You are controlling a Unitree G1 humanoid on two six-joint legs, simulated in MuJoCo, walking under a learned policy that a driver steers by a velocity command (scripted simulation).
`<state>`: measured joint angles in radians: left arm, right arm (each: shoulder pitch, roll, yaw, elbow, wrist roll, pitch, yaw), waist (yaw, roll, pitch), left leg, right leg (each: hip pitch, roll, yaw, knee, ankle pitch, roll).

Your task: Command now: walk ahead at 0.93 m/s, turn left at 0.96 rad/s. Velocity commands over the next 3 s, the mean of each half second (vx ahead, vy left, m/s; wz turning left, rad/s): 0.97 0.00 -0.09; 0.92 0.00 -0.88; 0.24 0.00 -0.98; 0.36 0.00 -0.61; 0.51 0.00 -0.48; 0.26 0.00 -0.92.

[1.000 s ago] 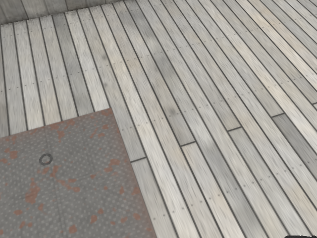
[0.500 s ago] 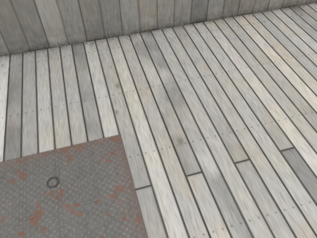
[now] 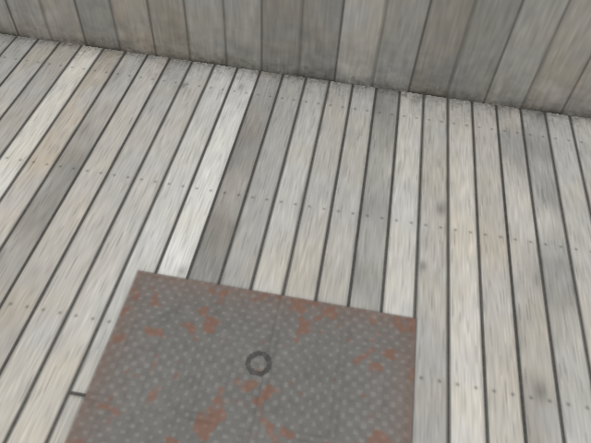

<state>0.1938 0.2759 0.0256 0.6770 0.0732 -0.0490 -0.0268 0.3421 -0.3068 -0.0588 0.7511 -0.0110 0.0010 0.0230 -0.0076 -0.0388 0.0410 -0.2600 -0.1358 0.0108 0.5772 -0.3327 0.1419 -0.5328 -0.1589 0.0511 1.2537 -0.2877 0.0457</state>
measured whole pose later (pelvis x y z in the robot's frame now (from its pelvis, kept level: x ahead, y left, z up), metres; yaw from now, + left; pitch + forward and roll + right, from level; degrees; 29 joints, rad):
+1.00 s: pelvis +0.94 -0.01 +0.01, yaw -30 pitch +2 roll +2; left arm 0.05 0.38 0.07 0.65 0.02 -0.01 -0.06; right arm 0.41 -0.35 -0.06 0.87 -0.01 -0.10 -0.01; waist -0.06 -0.05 0.05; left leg -0.02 0.03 0.20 0.33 -0.34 -0.03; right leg -0.73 -0.04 -0.06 0.97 -0.13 -0.06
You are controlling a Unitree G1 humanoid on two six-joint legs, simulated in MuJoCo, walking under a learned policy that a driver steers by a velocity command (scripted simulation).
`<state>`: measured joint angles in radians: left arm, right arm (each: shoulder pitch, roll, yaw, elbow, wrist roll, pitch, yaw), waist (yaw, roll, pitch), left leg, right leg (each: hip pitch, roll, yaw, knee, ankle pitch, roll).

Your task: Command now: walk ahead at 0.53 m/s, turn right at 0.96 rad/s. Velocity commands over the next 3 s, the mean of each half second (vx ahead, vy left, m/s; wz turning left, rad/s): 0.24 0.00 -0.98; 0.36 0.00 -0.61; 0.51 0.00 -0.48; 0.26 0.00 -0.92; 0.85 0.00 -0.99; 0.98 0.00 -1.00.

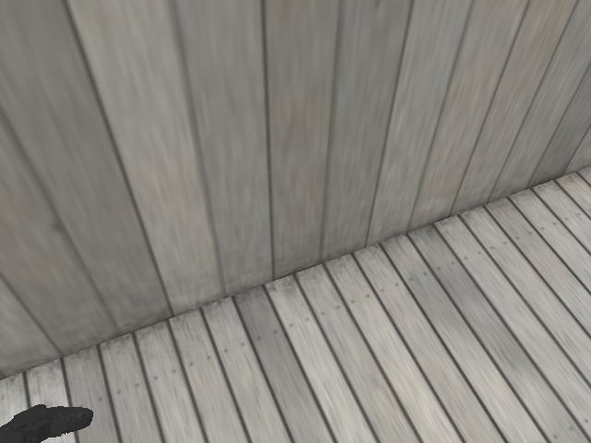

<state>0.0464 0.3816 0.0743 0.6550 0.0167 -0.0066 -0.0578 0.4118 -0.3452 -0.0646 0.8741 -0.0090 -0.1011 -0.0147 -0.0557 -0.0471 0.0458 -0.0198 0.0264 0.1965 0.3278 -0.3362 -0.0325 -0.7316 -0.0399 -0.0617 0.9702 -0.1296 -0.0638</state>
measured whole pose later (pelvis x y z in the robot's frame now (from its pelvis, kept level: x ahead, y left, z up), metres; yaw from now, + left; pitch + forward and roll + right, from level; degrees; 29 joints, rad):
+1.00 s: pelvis +0.33 +0.01 +0.01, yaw -47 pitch +2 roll +1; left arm 0.41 0.26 0.02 0.71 0.03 0.00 -0.02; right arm 0.20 -0.29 -0.06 0.72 -0.05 0.00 0.01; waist 0.03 0.01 -0.04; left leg -0.58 0.07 0.02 0.90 -0.20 -0.02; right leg -0.09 0.05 0.04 0.32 -0.27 -0.09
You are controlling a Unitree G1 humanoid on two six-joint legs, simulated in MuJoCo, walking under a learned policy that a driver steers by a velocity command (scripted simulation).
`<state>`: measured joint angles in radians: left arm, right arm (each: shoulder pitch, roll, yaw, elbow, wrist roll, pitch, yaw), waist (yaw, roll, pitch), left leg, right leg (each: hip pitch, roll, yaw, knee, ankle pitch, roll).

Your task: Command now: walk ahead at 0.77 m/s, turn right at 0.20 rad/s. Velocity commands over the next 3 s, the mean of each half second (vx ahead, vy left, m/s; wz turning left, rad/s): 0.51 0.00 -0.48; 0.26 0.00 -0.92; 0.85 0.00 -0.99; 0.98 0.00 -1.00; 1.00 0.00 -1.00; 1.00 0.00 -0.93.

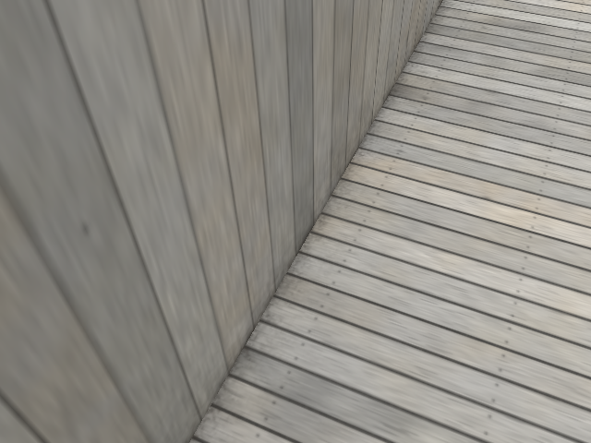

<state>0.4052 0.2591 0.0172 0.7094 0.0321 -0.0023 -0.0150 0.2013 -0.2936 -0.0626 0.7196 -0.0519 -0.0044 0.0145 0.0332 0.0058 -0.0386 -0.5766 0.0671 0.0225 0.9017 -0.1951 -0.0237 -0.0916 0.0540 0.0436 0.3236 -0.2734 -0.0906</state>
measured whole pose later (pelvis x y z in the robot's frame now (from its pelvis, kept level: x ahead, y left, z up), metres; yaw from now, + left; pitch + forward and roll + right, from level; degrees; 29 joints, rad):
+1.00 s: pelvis +0.37 -0.13 +0.00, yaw -40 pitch +2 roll +2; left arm 0.30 0.32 0.07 0.59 -0.01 -0.02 -0.01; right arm 0.07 -0.33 -0.08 0.75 -0.03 -0.04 0.01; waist 0.06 0.01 0.03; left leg -0.48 -0.01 -0.13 0.73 -0.27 -0.06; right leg -0.23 0.16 0.25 0.39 -0.16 -0.11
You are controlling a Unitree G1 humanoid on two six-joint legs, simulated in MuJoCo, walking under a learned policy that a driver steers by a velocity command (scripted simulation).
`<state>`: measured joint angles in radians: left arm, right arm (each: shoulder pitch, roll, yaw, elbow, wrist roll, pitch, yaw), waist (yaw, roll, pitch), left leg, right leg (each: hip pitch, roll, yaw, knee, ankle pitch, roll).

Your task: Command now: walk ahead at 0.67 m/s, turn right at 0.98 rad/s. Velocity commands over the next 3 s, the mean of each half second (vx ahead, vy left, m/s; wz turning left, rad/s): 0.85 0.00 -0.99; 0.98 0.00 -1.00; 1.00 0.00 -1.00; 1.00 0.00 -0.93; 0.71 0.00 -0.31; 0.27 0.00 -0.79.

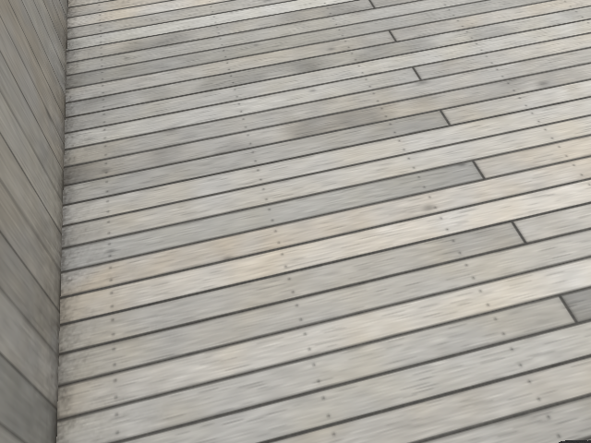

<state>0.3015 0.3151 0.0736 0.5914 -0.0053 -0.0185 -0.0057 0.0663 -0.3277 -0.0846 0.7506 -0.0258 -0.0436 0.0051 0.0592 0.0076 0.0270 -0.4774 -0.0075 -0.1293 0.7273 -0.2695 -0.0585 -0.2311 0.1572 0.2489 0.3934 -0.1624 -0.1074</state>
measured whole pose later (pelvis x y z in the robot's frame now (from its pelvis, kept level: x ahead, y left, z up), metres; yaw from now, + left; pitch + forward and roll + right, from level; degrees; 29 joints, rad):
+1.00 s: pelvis +0.64 -0.28 -0.03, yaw -58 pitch +2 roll +0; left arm 0.43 0.35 0.08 0.90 0.01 -0.07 -0.01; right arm -0.01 -0.30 0.01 0.61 -0.03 -0.06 0.03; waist 0.12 -0.01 0.04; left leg -0.59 0.08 -0.06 0.55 -0.07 -0.03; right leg 0.16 0.15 0.29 0.38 -0.47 -0.16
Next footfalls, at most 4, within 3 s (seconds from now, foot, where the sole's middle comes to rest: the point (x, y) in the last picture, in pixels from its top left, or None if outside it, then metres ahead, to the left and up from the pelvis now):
0.16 left None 0.18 0.15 -0.78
0.62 right None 0.46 -0.17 -0.78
1.02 left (482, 280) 0.91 -0.37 -0.78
1.48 right None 0.84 -0.83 -0.78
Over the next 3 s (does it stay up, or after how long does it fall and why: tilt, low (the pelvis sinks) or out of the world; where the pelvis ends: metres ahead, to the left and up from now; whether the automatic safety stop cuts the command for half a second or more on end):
stays up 0.56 -1.68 0.00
